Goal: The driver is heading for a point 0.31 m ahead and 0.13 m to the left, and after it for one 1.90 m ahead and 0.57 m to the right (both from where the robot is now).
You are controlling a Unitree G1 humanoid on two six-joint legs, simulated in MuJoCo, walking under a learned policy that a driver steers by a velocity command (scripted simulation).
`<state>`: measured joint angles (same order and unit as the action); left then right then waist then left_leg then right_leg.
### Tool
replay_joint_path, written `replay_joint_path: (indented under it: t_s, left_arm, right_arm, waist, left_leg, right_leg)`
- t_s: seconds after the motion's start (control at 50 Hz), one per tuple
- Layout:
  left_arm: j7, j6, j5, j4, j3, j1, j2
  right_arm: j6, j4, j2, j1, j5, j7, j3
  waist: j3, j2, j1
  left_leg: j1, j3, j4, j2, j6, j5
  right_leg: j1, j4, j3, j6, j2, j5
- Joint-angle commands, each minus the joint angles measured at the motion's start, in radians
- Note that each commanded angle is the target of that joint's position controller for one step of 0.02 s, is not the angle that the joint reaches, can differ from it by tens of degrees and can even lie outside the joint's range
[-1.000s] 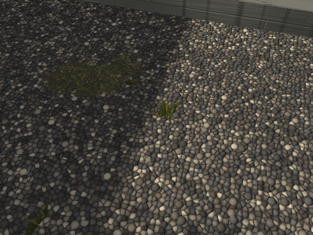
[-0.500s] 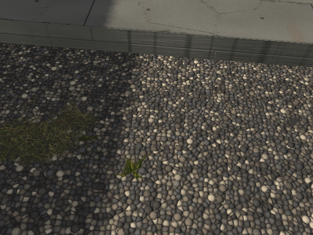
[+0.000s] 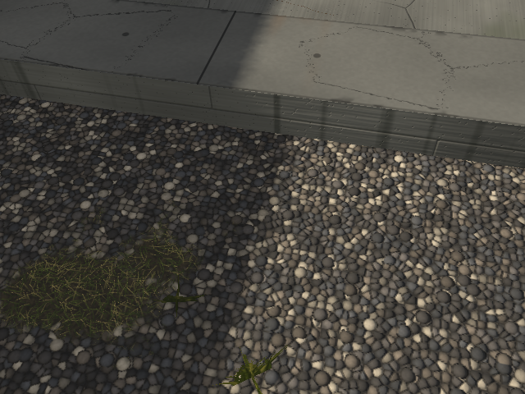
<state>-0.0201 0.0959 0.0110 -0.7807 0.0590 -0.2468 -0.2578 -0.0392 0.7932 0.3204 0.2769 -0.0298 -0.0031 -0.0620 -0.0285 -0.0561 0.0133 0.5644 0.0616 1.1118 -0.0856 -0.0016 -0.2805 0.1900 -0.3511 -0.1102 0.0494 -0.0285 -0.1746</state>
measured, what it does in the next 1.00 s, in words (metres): walks ahead: left foot, then right foot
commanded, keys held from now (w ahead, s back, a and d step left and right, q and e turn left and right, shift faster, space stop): w+q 0.20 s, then w+e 0.80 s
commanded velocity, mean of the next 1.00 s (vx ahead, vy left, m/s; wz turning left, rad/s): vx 0.50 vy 0.00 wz -0.13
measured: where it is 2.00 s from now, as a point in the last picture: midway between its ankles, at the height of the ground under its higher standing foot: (332, 220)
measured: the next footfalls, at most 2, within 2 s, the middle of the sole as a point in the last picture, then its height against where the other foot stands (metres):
left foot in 0.32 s outside the picture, level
right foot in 0.86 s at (310, 343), level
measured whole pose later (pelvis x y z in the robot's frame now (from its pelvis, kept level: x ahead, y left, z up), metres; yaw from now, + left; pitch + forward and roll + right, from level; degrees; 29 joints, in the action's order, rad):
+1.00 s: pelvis +0.54 +0.02 -0.01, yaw -11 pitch +1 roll +1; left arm -0.04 0.05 -0.02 -0.79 0.08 -0.22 -0.29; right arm -0.11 0.80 0.29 0.18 -0.01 -0.01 -0.07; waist -0.07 -0.01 0.01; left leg 0.40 0.03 1.19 -0.06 0.00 -0.38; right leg 0.35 -0.51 -0.01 0.10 -0.08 -0.18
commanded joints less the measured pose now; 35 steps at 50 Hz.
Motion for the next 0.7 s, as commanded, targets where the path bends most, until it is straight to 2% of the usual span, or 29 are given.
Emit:
replay_joint_path:
  t_s: [0.02, 0.08, 0.12, 0.16, 0.22, 0.26, 0.28, 0.3, 0.32, 0.34, 0.36, 0.38, 0.4, 0.42, 0.44, 0.46, 0.5, 0.54, 0.58, 0.62, 0.7]
  left_arm:
    - [0.007, 0.030, 0.004, 0.039, 0.032, 0.052, -0.121]
    - [0.018, 0.024, 0.003, 0.018, 0.037, 0.040, -0.143]
    - [0.024, 0.017, -0.001, 0.005, 0.042, 0.016, -0.164]
    - [0.027, 0.006, -0.009, -0.015, 0.048, -0.023, -0.182]
    - [0.026, -0.016, -0.027, -0.049, 0.053, -0.082, -0.195]
    - [0.022, -0.030, -0.038, -0.074, 0.054, -0.100, -0.211]
    - [0.022, -0.036, -0.042, -0.082, 0.056, -0.092, -0.229]
    - [0.023, -0.043, -0.045, -0.089, 0.054, -0.073, -0.237]
    - [0.026, -0.044, -0.043, -0.092, 0.040, -0.069, -0.215]
    - [0.021, -0.032, -0.024, -0.064, 0.010, -0.096, -0.133]
    - [0.009, -0.011, -0.032, -0.070, -0.015, -0.169, -0.062]
    - [0.004, 0.004, -0.066, -0.065, 0.022, -0.073, -0.185]
    - [0.002, 0.009, -0.083, -0.033, 0.025, -0.003, -0.185]
    - [0.010, 0.006, -0.067, -0.035, 0.022, 0.015, -0.156]
    - [0.017, -0.006, -0.050, -0.047, 0.029, 0.007, -0.152]
    - [0.018, -0.024, -0.048, -0.067, 0.029, -0.037, -0.136]
    - [0.020, -0.052, -0.047, -0.081, 0.024, -0.068, -0.092]
    - [0.024, -0.064, -0.045, -0.064, 0.024, -0.030, -0.082]
    - [0.021, -0.063, -0.040, -0.046, 0.022, 0.016, -0.077]
    - [0.009, -0.055, -0.033, -0.031, 0.016, 0.066, -0.065]
    - [-0.015, -0.052, -0.029, 0.022, 0.002, 0.193, -0.050]
  right_arm:
    - [0.010, -0.065, 0.032, 0.022, 0.005, -0.002, -0.013]
    - [0.003, -0.088, 0.017, -0.050, 0.006, 0.014, -0.006]
    - [-0.002, -0.113, 0.004, -0.125, 0.008, 0.028, 0.001]
    - [-0.002, -0.145, -0.003, -0.195, 0.008, 0.040, 0.007]
    - [-0.002, -0.190, -0.004, -0.266, 0.010, 0.054, 0.010]
    - [-0.004, -0.208, 0.007, -0.266, 0.013, 0.057, 0.005]
    - [-0.004, -0.205, 0.031, -0.229, 0.017, 0.056, -0.006]
    - [-0.005, -0.177, 0.069, -0.118, 0.019, 0.052, -0.028]
    - [-0.005, -0.124, 0.125, 0.046, 0.018, 0.039, -0.057]
    - [0.000, -0.091, 0.223, 0.200, 0.036, 0.018, -0.083]
    - [-0.004, -0.100, 0.236, 0.184, 0.035, 0.015, -0.074]
    - [-0.012, -0.112, 0.153, 0.144, 0.035, 0.020, -0.050]
    - [-0.018, -0.103, 0.119, 0.091, 0.039, 0.019, -0.039]
    - [-0.027, -0.092, 0.087, 0.028, 0.036, 0.022, -0.031]
    - [-0.038, -0.092, 0.045, -0.021, 0.036, 0.024, -0.023]
    - [-0.047, -0.092, 0.028, -0.051, 0.042, 0.024, -0.020]
    - [-0.067, -0.076, 0.029, -0.068, 0.045, 0.024, -0.025]
    - [-0.076, -0.056, 0.045, -0.069, 0.051, 0.016, -0.032]
    - [-0.076, -0.038, 0.052, -0.057, 0.053, 0.005, -0.036]
    - [-0.073, -0.027, 0.066, -0.055, 0.050, -0.003, -0.039]
    - [-0.057, 0.009, 0.098, 0.000, 0.034, -0.013, -0.052]
  waist:
    - [-0.001, 0.122, -0.026]
    - [-0.019, 0.108, -0.005]
    - [-0.038, 0.093, 0.025]
    - [-0.061, 0.080, 0.053]
    - [-0.079, 0.077, 0.071]
    - [-0.066, 0.095, 0.040]
    - [-0.032, 0.119, 0.003]
    - [0.036, 0.123, -0.074]
    - [0.131, 0.107, -0.156]
    - [0.283, -0.036, -0.188]
    - [0.440, -0.189, -0.125]
    - [0.370, -0.057, -0.170]
    - [0.215, -0.061, -0.140]
    - [0.130, -0.010, -0.095]
    - [0.086, -0.033, -0.063]
    - [0.070, -0.047, -0.034]
    - [0.048, -0.018, -0.007]
    - [0.008, -0.004, -0.002]
    - [-0.013, -0.003, -0.011]
    - [-0.027, 0.001, -0.025]
    - [-0.070, 0.025, -0.075]
  left_leg:
    - [0.111, 0.060, -0.044, -0.055, -0.017, 0.113]
    - [0.110, 0.033, -0.221, -0.047, -0.014, 0.271]
    - [0.094, -0.011, -0.327, -0.038, -0.005, 0.333]
    - [0.111, -0.039, -0.399, -0.032, 0.010, 0.336]
    - [0.127, -0.065, -0.471, -0.014, 0.044, 0.252]
    - [0.062, -0.094, -0.509, 0.032, 0.078, 0.139]
    - [-0.016, -0.116, -0.525, 0.064, 0.097, 0.087]
    - [-0.177, -0.138, -0.572, 0.098, 0.121, 0.104]
    - [-0.454, -0.130, -0.600, 0.106, 0.149, 0.193]
    - [-0.830, 0.171, -0.578, -0.131, 0.237, 0.208]
    - [-0.982, 0.629, -0.733, -0.354, 0.382, 0.130]
    - [-0.900, 0.555, -0.777, -0.327, 0.331, 0.114]
    - [-0.765, 0.364, -0.789, -0.285, 0.280, 0.152]
    - [-0.635, 0.251, -0.820, -0.232, 0.241, 0.194]
    - [-0.549, 0.168, -0.854, -0.197, 0.217, 0.228]
    - [-0.481, 0.113, -0.894, -0.178, 0.206, 0.230]
    - [-0.421, 0.047, -0.952, -0.178, 0.214, 0.279]
    - [-0.413, -0.024, -0.984, -0.176, 0.209, 0.313]
    - [-0.439, -0.093, -0.997, -0.161, 0.195, 0.326]
    - [-0.450, -0.158, -1.006, -0.145, 0.178, 0.330]
    - [-0.537, -0.224, -1.002, -0.178, 0.170, 0.350]
  right_leg:
    - [-0.047, 0.227, 0.167, 0.153, 0.287, 0.200]
    - [-0.072, 0.236, 0.062, 0.134, 0.262, 0.239]
    - [-0.092, 0.241, 0.014, 0.124, 0.263, 0.244]
    - [-0.149, 0.233, -0.013, 0.120, 0.285, 0.254]
    - [-0.249, 0.186, -0.028, 0.109, 0.317, 0.320]
    - [-0.288, 0.119, -0.020, 0.109, 0.334, 0.518]
    - [-0.301, 0.049, -0.018, 0.103, 0.335, 0.678]
    - [-0.281, -0.093, -0.036, 0.085, 0.312, 0.787]
    - [-0.153, -0.291, -0.058, 0.055, 0.266, 0.748]
    - [0.169, -0.645, -0.062, 0.007, 0.176, 0.355]
    - [0.404, -0.955, 0.088, -0.035, -0.005, -0.405]
    - [0.481, -1.013, 0.240, -0.024, 0.038, -0.401]
    - [0.526, -0.985, 0.211, -0.014, 0.090, -0.334]
    - [0.504, -0.898, 0.197, -0.016, 0.137, -0.252]
    - [0.463, -0.844, 0.198, -0.022, 0.164, -0.190]
    - [0.397, -0.831, 0.205, -0.029, 0.177, -0.137]
    - [0.373, -0.811, 0.204, -0.042, 0.179, -0.088]
    - [0.432, -0.750, 0.220, -0.054, 0.181, -0.017]
    - [0.479, -0.640, 0.225, -0.061, 0.176, 0.085]
    - [0.465, -0.508, 0.193, -0.059, 0.167, 0.189]
    - [0.482, -0.348, 0.122, -0.036, 0.152, 0.231]
Velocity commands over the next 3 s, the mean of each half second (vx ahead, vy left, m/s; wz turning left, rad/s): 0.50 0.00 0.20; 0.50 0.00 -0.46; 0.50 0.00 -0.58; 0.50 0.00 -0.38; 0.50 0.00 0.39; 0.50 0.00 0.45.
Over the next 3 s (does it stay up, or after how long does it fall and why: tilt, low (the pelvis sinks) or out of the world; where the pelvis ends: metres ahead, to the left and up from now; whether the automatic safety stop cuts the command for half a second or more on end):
stays up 1.61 -0.43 0.16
